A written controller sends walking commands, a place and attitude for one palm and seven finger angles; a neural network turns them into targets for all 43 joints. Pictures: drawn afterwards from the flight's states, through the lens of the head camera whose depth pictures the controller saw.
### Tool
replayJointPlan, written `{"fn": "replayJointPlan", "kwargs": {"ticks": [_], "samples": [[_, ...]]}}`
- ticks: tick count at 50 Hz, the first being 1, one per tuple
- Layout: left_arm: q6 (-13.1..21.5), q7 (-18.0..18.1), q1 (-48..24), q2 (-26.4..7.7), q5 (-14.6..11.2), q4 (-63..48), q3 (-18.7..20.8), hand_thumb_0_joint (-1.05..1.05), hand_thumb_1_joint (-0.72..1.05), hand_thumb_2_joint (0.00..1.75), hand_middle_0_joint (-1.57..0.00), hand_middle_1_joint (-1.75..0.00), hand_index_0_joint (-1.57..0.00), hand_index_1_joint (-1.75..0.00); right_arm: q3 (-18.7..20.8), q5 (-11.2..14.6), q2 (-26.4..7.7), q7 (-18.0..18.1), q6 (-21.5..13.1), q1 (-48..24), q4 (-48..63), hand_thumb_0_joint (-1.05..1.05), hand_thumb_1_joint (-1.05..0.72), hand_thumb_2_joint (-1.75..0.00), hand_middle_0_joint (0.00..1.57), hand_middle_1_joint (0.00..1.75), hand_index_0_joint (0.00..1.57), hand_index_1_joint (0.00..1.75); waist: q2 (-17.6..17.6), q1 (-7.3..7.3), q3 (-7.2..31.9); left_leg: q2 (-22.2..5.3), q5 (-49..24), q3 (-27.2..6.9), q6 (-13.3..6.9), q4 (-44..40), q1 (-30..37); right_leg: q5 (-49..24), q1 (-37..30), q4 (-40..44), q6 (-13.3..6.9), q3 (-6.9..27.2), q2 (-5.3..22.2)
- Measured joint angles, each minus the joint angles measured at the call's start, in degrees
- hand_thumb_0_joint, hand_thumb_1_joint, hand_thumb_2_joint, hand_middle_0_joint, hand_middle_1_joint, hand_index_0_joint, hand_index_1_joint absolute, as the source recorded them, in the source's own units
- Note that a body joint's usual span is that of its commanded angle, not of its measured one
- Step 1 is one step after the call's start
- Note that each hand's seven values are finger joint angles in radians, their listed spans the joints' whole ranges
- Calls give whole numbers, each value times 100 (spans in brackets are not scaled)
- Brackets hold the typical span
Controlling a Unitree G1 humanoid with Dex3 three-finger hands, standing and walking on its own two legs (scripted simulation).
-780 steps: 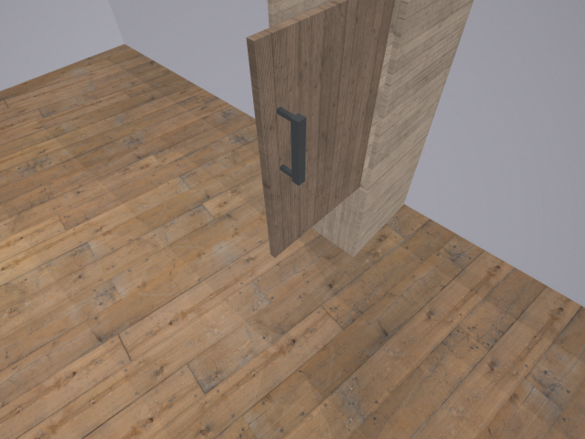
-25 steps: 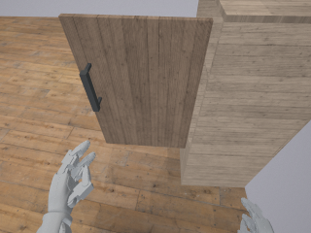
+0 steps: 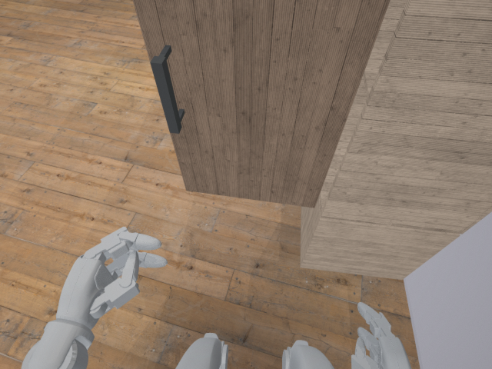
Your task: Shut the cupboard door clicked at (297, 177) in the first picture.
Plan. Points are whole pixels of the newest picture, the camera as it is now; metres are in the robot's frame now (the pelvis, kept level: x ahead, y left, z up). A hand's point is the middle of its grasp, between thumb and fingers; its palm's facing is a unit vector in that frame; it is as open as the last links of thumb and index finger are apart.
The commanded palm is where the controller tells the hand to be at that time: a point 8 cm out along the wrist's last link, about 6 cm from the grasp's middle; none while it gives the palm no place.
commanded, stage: raise the hand and make a fist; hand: left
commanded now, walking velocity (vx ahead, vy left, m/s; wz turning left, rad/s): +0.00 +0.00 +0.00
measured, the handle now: (171, 92) +0.57 +0.18 +0.11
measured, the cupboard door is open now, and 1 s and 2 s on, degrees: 88 88 88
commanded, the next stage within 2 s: bring the fist close to the handle in 1.16 s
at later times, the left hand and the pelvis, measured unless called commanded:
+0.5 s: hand (106, 259) +0.25 +0.20 +0.09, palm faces -0.07 -1.00 -0.04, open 3.1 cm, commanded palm +0.23 +0.26 +0.10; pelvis +0.03 +0.03 +0.02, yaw +0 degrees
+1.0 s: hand (112, 245) +0.26 +0.19 +0.11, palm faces -0.07 -1.00 -0.04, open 3.1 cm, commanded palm +0.23 +0.25 +0.12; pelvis +0.03 +0.01 +0.04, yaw +0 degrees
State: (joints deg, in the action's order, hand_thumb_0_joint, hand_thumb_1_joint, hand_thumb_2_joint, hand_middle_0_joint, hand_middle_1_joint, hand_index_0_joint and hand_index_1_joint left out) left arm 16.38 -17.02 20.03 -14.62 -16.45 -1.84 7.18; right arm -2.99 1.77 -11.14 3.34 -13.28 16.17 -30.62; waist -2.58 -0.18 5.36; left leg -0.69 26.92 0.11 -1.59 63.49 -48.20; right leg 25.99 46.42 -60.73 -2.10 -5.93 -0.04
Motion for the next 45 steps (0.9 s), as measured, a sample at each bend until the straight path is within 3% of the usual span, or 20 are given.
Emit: {"fn": "replayJointPlan", "kwargs": {"ticks": [8,17,28,45], "samples": [[322,65,343,75,6,-282,49,2,90,90,-86,-102,-87,-103,202,-68,-286,-50,-69,160,-59,2,-90,-89,20,30,20,30,20,-25,31,84,68,101,-138,-209,234,29,-235,231,147,108,68],[167,171,490,50,109,-699,-44,2,90,90,-103,-120,-103,-121,294,-59,-356,-76,21,-162,260,2,-90,-89,20,30,20,30,99,49,29,128,114,125,-206,-385,512,35,-541,467,236,139,96],[-227,64,254,-49,113,-706,32,2,90,90,-122,-141,-123,-141,34,-25,-208,-117,197,-270,466,1,-90,-89,20,30,20,30,19,151,8,145,31,68,-200,-696,889,-63,-961,835,246,89,92],[-372,-223,-53,-128,-192,-299,396,2,90,90,-129,-149,-130,-149,80,34,-385,-40,56,13,56,2,-90,-89,20,30,20,30,-28,48,-54,95,-179,77,-82,-1195,1371,-216,-1366,1214,134,109,26]]}}
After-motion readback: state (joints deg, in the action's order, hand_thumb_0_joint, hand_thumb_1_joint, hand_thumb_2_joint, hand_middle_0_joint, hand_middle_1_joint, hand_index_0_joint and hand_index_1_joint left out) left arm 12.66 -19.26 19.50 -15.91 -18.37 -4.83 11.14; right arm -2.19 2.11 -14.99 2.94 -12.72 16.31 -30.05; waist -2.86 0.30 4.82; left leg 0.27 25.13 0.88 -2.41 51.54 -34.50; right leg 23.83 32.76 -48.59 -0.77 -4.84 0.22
